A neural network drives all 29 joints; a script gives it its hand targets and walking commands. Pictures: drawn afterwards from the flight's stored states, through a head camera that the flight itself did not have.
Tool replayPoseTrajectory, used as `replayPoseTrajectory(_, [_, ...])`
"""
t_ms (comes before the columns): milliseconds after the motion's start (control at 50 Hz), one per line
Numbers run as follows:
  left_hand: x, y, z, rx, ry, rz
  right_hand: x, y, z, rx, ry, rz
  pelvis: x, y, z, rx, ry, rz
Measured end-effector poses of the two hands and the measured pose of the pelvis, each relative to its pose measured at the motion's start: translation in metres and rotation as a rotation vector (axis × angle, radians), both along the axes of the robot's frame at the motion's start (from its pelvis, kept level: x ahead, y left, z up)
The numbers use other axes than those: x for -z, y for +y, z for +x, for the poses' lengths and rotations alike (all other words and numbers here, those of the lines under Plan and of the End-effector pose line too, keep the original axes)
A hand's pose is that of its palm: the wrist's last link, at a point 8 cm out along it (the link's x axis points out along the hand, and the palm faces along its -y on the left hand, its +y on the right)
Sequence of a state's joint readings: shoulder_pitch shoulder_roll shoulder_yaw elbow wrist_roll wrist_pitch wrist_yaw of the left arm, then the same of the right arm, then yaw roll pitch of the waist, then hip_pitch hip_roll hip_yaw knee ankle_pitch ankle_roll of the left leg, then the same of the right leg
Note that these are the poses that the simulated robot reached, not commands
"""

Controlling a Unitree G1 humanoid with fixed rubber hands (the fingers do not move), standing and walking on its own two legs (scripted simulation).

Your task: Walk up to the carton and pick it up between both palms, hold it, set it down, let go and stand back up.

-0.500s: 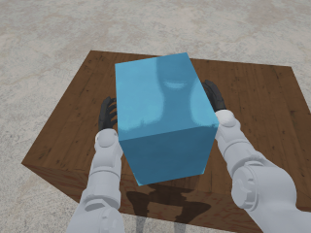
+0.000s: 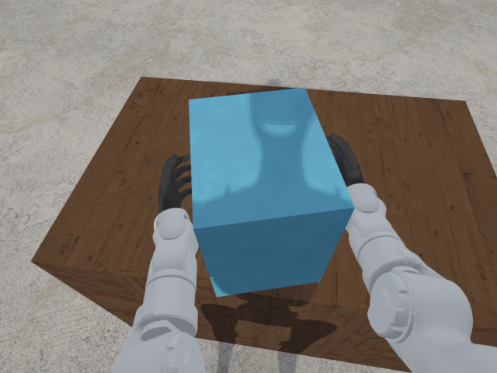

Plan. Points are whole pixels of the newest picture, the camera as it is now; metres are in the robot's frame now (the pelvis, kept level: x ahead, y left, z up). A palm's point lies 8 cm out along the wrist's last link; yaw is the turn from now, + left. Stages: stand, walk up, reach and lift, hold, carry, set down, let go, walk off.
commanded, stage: set down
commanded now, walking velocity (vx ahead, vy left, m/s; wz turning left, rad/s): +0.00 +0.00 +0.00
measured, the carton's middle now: (258, 197) +0.42 +0.07 +0.00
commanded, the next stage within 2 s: none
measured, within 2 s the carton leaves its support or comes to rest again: neither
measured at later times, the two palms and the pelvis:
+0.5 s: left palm (172, 206) +0.35 +0.21 +0.04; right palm (348, 182) +0.44 -0.07 +0.05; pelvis +0.00 +0.00 +0.00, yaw +0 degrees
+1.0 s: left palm (172, 206) +0.35 +0.21 +0.04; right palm (347, 182) +0.44 -0.07 +0.05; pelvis +0.00 +0.00 +0.00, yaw +0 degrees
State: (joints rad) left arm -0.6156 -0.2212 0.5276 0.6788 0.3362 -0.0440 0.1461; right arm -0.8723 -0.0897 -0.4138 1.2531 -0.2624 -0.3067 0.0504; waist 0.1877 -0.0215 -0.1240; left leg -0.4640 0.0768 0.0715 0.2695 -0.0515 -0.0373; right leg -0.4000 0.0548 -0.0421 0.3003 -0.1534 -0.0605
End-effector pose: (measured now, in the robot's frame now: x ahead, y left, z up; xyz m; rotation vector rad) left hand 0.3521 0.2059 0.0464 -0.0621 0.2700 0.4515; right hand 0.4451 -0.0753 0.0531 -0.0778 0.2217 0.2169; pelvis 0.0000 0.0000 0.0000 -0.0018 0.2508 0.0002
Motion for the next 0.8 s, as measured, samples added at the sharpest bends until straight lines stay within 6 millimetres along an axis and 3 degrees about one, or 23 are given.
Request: replayPoseTrajectory(800, [0.0047,0.0025,0.0014,0.016,-0.007,0.036,0.0026,0.0002,-0.0047,-0.002,0.003,-0.009,-0.0001,0.0018,0.0037,-0.001,-0.015,0.003])
